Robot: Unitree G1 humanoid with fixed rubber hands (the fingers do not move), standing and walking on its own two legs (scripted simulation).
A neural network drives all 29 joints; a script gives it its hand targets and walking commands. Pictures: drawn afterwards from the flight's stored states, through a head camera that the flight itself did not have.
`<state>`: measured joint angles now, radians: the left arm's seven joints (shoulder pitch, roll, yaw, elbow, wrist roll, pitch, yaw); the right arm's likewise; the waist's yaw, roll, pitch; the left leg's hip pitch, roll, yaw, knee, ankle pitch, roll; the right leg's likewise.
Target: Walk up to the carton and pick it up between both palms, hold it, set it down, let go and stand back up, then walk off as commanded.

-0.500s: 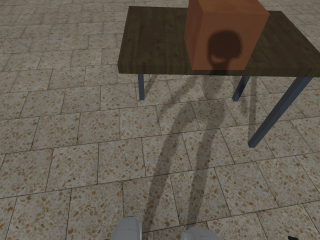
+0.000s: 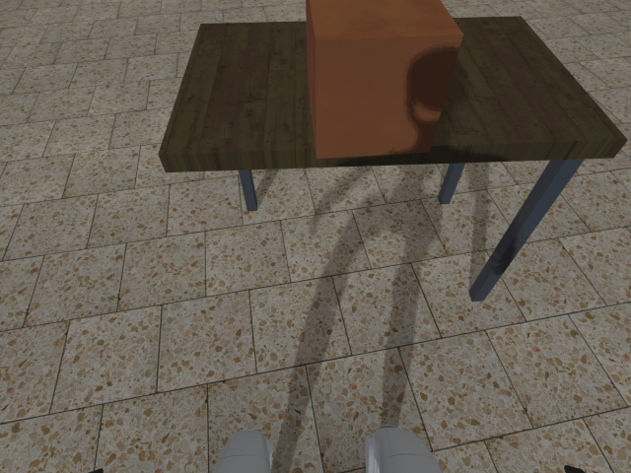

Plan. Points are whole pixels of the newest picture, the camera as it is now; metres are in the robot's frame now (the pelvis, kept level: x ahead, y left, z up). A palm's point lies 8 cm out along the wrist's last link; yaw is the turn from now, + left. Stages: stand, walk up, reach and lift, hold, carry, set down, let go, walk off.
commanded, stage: walk up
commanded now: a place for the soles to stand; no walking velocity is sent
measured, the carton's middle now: (368, 65) +0.75 -0.07 +0.11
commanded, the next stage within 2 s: none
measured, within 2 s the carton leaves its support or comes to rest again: neither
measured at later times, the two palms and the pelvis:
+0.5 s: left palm out of the picture +0.06 +0.32 -0.10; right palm out of the picture +0.11 -0.31 -0.09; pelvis +0.02 +0.00 +0.00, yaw +2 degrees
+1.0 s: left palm out of the picture +0.07 +0.36 -0.10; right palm (555, 444) +0.16 -0.28 -0.07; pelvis +0.06 +0.04 +0.01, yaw +4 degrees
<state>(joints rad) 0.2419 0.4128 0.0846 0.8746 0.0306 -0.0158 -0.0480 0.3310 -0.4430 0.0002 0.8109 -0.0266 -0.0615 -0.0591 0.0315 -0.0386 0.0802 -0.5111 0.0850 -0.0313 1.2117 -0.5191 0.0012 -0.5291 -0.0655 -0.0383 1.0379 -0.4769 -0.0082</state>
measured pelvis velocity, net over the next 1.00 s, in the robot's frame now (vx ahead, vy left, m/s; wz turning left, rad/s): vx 0.06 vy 0.04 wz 0.07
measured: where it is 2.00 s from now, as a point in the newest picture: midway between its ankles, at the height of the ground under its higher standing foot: (338, 406)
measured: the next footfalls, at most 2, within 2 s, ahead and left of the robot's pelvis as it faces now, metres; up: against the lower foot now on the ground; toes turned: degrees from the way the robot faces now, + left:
left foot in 0.24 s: +0.12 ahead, +0.17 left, +0.00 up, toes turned +8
right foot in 1.28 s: +0.28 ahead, -0.14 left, +0.00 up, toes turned -1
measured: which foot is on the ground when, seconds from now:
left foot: up 0.00-0.22, down 0.24-1.00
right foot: down 0.00-0.92, up 0.94-1.00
